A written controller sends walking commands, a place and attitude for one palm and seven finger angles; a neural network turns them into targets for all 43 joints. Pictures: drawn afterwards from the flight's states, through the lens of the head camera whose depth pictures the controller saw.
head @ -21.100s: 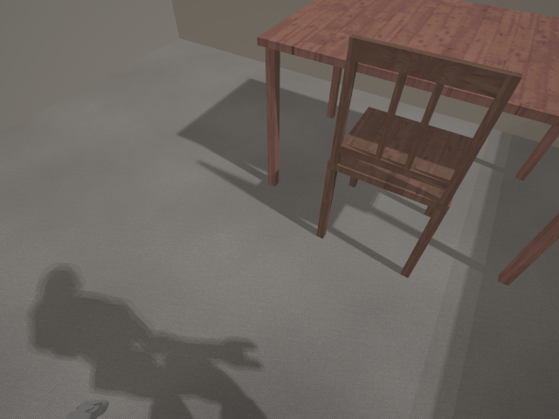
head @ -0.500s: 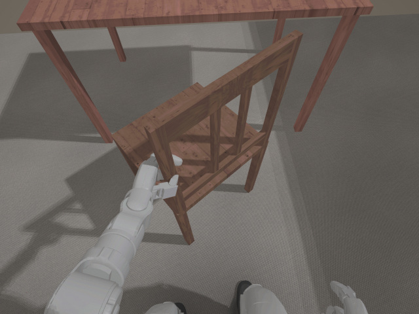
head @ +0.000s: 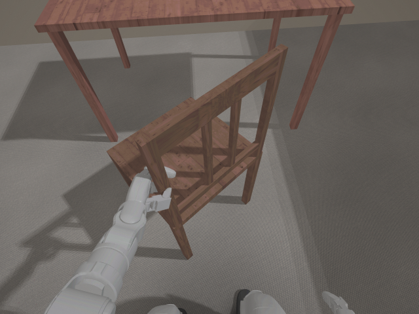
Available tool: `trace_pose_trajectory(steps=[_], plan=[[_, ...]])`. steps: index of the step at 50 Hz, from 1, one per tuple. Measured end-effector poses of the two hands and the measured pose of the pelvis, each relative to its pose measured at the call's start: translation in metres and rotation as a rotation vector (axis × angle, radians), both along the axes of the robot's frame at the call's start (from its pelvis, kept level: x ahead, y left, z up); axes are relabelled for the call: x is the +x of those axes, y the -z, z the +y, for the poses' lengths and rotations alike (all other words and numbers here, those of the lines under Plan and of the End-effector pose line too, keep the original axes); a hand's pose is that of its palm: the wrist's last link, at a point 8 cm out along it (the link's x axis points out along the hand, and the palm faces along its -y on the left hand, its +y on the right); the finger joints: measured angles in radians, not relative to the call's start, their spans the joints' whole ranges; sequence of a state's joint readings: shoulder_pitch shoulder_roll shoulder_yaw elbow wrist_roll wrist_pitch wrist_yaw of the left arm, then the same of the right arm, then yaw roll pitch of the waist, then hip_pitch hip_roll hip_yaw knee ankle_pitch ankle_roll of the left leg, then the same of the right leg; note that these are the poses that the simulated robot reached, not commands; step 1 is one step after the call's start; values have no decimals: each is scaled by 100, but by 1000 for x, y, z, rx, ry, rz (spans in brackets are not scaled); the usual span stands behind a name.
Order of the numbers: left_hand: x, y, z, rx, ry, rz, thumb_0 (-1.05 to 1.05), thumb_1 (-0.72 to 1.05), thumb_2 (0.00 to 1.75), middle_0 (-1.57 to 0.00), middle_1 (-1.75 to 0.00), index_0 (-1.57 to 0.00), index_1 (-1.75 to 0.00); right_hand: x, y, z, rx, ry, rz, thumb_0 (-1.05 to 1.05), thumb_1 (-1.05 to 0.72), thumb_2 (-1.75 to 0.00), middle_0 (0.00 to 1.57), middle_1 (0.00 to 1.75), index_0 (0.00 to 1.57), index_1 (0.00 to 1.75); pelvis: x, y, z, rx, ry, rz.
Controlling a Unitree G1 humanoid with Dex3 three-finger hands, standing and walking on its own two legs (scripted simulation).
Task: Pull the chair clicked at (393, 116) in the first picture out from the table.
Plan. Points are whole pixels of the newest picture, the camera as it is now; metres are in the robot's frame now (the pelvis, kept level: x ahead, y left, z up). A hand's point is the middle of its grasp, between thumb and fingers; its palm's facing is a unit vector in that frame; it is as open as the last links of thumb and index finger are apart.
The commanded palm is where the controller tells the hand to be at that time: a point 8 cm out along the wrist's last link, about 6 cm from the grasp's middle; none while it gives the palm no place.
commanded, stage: stop walking, hand still on the chair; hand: left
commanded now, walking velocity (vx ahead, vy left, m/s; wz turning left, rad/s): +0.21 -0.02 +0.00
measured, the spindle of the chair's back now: (208, 156) +0.48 +0.01 -0.09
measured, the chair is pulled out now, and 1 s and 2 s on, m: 0.46 0.50 0.50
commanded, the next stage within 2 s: open the thumb and straighten the fingers in 0.92 s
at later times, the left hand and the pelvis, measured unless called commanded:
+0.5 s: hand (160, 214) +0.31 +0.11 -0.05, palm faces -0.14 -0.96 -0.24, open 6.1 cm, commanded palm +0.30 +0.16 -0.02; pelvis +0.04 +0.01 +0.01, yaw -2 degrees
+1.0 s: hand (160, 214) +0.31 +0.11 -0.05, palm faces -0.13 -0.97 -0.22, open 6.1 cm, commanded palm +0.30 +0.16 -0.03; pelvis +0.07 +0.01 +0.01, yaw -1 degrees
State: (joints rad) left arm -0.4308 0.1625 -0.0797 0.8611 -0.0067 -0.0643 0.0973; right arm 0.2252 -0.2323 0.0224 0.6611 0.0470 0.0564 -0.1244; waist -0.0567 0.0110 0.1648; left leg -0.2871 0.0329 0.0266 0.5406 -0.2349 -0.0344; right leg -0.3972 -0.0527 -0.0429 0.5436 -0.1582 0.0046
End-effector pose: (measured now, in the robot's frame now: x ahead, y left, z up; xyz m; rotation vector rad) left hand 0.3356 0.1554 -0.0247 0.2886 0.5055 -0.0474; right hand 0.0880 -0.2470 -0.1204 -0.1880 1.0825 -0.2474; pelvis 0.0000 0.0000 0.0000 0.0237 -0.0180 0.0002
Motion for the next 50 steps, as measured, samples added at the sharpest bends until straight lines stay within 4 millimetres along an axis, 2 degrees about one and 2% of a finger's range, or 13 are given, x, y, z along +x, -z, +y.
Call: trace_pose_trajectory(steps=[7, 14, 20, 29, 37, 43, 50], plan=[[-27, 0, 0, -1, -30, 5, 9, 68, 81, -10, -119, -38, -131, -4, -2, 4, 26, 6, -40, 1, -91, -90, 20, 30, 20, 30, -1, -3, -4, 0, 15, -18], [-38, -1, 3, -5, -11, 12, 9, 67, 81, -10, -119, -39, -132, 6, -12, 6, 4, 12, -88, 1, -91, -90, 20, 30, 20, 30, 9, -6, 3, -10, 34, -31], [-37, 0, 6, -9, 12, 13, 9, 64, 82, -11, -121, -41, -133, 28, -17, 12, 5, -5, -110, 1, -91, -90, 20, 30, 20, 30, 23, -8, 7, -3, 35, -25], [-34, 0, 9, -22, 31, 21, 9, 60, 85, -13, -123, -45, -133, 77, -26, 25, 17, -41, -168, 1, -91, -90, 20, 30, 20, 30, 48, -11, 12, -7, 31, -12], [-34, 1, 10, -35, 27, 24, 9, 60, 85, -12, -125, -46, -133, 115, -34, 31, 22, -75, -218, 1, -91, -90, 20, 30, 20, 30, 61, -11, 13, -9, 22, -6], [-35, 1, 9, -39, 18, 26, 10, 61, 84, -11, -124, -46, -133, 125, -38, 30, 21, -84, -233, 1, -91, -90, 20, 30, 20, 30, 65, -11, 11, -9, 20, -5], [-35, 0, 8, -43, 6, 27, 10, 62, 83, -11, -124, -45, -133, 118, -37, 26, 17, -79, -210, 1, -91, -90, 20, 30, 20, 30, 65, -12, 8, -10, 17, -3]])
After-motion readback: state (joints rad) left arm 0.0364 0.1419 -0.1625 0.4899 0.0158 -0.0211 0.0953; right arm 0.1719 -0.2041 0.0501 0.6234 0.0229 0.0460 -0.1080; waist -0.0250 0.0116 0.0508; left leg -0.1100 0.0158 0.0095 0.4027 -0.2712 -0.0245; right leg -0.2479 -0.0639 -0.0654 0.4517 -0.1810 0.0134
